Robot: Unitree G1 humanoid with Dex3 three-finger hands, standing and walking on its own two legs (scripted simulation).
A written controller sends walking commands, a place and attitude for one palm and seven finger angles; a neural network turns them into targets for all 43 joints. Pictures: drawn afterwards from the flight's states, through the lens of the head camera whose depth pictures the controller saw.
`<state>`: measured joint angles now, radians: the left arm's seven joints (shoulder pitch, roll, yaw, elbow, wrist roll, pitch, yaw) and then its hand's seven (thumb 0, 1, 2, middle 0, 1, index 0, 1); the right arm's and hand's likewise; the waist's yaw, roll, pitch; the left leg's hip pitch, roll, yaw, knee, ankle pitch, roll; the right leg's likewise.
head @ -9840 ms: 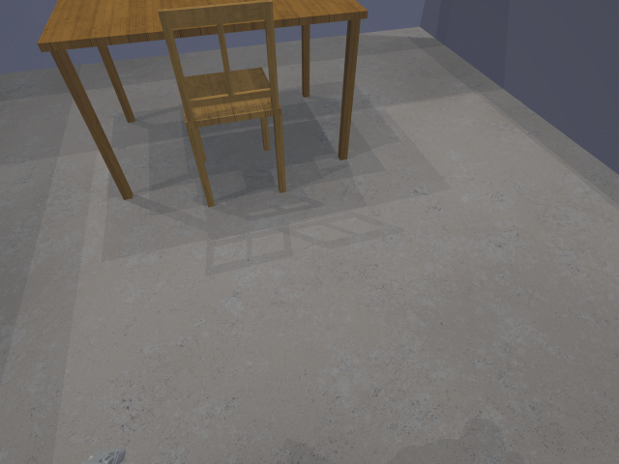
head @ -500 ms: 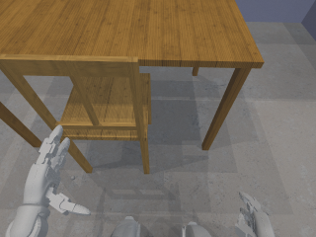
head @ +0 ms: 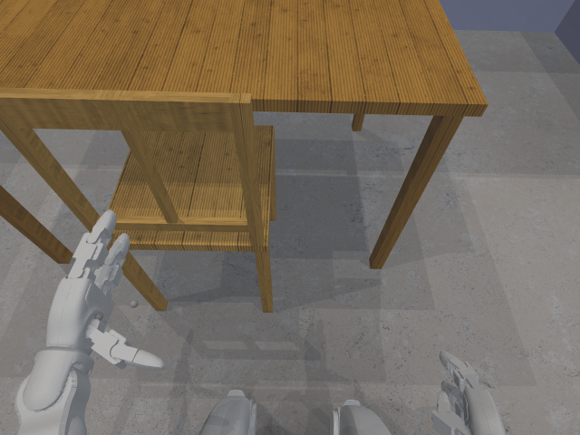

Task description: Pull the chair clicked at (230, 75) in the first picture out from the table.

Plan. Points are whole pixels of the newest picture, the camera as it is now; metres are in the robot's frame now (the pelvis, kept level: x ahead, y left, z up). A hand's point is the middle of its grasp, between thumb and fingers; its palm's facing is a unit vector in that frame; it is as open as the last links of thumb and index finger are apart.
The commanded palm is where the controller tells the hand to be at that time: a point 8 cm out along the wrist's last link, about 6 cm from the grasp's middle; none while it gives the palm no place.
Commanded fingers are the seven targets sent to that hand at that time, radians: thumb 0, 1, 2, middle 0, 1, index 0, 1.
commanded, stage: aim the fingers beside a spindle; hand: left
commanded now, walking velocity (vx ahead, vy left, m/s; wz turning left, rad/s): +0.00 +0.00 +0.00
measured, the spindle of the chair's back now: (154, 181) +0.51 +0.26 -0.02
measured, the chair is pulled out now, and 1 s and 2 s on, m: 0.00 0.00 0.00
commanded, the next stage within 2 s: push the fingers through the gap in 1.68 s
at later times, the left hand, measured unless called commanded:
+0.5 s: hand (138, 281) +0.31 +0.22 +0.02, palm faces +0.01 -1.00 -0.04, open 17.0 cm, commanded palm +0.29 +0.27 +0.02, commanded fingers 0.00 -0.50 0.30 -0.06 -0.08 -0.06 -0.08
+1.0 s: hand (150, 253) +0.36 +0.22 +0.00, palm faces +0.02 -1.00 -0.04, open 17.0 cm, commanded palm +0.34 +0.28 +0.00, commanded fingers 0.00 -0.50 0.30 -0.06 -0.08 -0.06 -0.08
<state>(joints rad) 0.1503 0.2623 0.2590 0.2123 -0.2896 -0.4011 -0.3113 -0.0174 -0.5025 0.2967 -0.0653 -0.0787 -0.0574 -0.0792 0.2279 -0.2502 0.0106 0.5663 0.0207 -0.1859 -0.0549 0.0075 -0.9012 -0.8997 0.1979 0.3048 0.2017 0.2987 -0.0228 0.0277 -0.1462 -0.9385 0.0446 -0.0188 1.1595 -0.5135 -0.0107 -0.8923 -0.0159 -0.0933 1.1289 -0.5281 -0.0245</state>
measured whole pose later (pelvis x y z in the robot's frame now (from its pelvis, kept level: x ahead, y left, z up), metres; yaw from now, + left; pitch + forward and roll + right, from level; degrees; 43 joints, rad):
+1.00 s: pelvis -0.01 +0.01 -0.03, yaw -1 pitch +23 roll -2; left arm -0.26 0.33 0.33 0.59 -0.24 -0.44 -0.30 -0.02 -0.50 0.30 -0.07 -0.08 -0.06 -0.08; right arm 0.24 -0.26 0.02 0.60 0.01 -0.09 -0.04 0.01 -0.90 -0.90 0.20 0.30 0.20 0.30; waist -0.06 0.02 -0.16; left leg -1.13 0.05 0.00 1.27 -0.54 0.01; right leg -1.09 -0.02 -0.07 1.24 -0.54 -0.01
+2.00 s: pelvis -0.01 +0.01 -0.03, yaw -2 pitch +24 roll -3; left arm -0.38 0.37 0.37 0.69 -0.22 -0.45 -0.31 -0.02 -0.50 0.30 -0.07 -0.08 -0.06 -0.08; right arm 0.22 -0.26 0.02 0.61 0.01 -0.06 -0.05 0.00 -0.90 -0.90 0.20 0.30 0.20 0.30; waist -0.07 0.01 -0.16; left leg -1.18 0.05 -0.01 1.31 -0.55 0.00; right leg -1.13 -0.01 -0.08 1.26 -0.55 -0.01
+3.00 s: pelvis -0.01 +0.02 -0.04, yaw -3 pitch +27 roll -4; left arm -0.75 0.52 0.47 1.04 -0.13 -0.47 -0.30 -0.02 -0.50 0.30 -0.07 -0.08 -0.05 -0.08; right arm 0.28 -0.27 0.04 0.63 -0.02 0.04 -0.02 0.00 -0.90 -0.90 0.20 0.30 0.20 0.30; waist -0.15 0.02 -0.14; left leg -1.27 0.06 -0.01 1.34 -0.55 0.01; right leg -1.22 0.00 -0.07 1.28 -0.53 0.00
